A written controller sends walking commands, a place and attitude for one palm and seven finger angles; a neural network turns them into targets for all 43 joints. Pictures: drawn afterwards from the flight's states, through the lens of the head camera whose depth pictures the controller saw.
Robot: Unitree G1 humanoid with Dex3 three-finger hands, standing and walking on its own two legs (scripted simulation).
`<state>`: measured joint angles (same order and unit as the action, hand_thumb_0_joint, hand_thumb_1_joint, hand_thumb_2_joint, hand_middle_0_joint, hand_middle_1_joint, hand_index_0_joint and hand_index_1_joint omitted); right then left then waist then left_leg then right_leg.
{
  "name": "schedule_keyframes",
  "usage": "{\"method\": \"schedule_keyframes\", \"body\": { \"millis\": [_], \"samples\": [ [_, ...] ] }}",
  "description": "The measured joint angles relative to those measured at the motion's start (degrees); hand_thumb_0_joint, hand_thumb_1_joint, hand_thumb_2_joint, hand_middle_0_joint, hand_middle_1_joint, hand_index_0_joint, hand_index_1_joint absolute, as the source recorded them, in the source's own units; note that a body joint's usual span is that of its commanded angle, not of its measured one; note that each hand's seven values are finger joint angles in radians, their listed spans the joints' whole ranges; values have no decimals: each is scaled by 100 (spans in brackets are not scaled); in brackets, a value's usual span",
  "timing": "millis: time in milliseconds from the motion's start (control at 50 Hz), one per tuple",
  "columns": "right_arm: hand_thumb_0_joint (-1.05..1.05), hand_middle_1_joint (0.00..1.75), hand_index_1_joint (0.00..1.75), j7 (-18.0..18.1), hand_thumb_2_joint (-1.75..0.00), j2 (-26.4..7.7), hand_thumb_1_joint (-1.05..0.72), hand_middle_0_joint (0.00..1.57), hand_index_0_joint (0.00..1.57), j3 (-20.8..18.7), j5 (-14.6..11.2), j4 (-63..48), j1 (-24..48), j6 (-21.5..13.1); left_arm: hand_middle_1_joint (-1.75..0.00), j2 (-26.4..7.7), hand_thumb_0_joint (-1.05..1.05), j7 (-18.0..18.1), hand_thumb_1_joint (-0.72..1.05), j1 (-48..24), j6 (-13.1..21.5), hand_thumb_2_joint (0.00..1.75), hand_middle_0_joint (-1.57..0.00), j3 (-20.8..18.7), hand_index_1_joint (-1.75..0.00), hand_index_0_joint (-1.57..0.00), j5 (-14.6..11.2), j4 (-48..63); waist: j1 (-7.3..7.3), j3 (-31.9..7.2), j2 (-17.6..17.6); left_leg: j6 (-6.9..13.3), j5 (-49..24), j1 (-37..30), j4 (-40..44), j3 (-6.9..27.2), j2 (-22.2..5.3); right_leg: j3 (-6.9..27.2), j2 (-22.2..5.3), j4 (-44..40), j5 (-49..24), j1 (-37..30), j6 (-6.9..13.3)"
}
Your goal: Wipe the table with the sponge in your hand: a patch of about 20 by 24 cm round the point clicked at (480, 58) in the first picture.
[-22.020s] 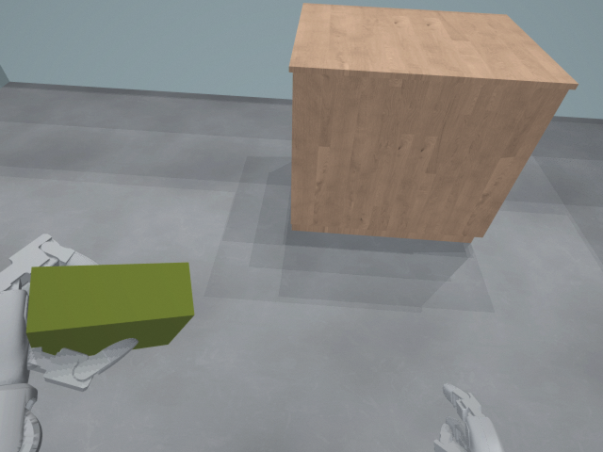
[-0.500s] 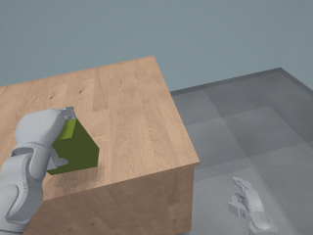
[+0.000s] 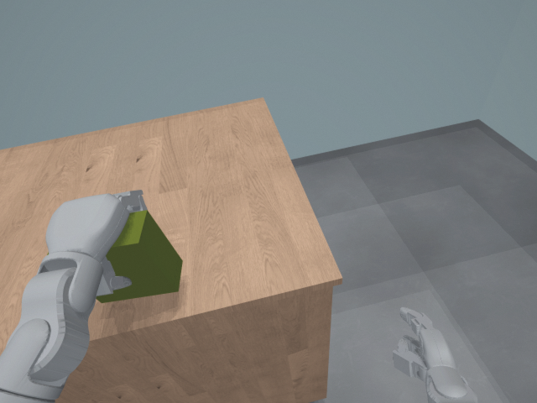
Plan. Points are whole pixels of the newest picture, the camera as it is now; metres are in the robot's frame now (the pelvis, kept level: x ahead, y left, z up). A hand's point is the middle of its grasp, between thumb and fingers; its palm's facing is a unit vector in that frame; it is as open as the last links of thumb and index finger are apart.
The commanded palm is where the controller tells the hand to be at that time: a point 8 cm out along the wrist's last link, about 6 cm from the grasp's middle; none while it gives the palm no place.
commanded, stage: move the sponge above the wiping area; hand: left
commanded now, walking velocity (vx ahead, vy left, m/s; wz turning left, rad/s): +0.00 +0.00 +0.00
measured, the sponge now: (130, 267) +0.25 +0.26 +0.09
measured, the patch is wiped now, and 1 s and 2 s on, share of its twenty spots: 0.00 0.00 0.00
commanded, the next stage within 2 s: lower the sponge onto the table in 1.58 s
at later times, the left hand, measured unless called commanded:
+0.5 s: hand (125, 243) +0.27 +0.26 +0.13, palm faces +0.07 -0.07 -0.99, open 9.9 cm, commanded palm +0.23 +0.27 +0.21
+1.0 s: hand (118, 239) +0.26 +0.27 +0.14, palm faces +0.07 -0.06 -1.00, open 9.9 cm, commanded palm +0.23 +0.26 +0.22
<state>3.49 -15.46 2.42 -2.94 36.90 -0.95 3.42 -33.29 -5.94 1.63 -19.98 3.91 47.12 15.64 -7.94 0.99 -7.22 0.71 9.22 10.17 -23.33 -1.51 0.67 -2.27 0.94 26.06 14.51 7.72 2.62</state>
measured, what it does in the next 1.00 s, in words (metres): stands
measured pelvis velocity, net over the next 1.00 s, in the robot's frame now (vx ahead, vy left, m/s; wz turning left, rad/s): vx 0.00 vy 0.00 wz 0.01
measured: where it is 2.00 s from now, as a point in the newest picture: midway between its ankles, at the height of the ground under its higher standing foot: outside the picture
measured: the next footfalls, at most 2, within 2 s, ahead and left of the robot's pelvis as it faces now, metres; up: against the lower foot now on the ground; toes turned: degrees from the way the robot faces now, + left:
none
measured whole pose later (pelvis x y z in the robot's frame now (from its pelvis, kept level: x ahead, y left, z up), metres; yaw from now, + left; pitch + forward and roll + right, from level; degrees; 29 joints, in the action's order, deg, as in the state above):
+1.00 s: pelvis +0.00 +0.00 +0.00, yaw +0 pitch -4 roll +1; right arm 3.4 -14.9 2.9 -3.1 37.3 -0.1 3.8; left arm -32.3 -5.6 -1.9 -21.1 5.1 48.4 10.1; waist -7.7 0.7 -7.1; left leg 0.5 9.2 9.7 -22.6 -1.0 0.5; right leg -2.5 1.2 24.9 14.4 7.0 2.9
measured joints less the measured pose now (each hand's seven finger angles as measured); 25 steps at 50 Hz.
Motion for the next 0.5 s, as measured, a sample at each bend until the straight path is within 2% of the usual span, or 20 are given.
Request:
{"method": "schedule_keyframes", "body": {
  "millis": [120,240,360,500],
  "samples": [
    [2,30,30,-38,-90,69,-90,20,20,56,-14,72,55,64,-135,38,0,163,-48,-205,-152,102,-75,-26,-134,-76,25,-315,31,-34,12,-17,-22,-12,49,-35,-24,38,24,-26,-25,14,14],
    [2,30,30,-39,-90,34,-90,20,20,70,-30,32,56,94,-135,21,0,12,-48,-239,-352,102,-75,-92,-135,-76,43,-529,102,-52,-3,-19,-4,27,21,-35,-32,41,33,-5,-11,49,16],
    [2,30,30,16,-90,-35,-90,20,20,8,-12,9,-36,32,-135,24,0,-95,-48,-162,-79,102,-75,-57,-135,-76,55,-571,114,-24,23,-16,35,41,-28,-2,-33,11,35,-8,12,29,17],
    [2,30,30,-19,-90,-29,-90,20,20,-65,11,64,-109,15,-135,162,0,197,-48,-62,153,102,-75,11,-135,-76,95,-449,78,-33,33,-14,56,2,-5,-19,-34,33,38,-51,13,-11,13]
  ]
}}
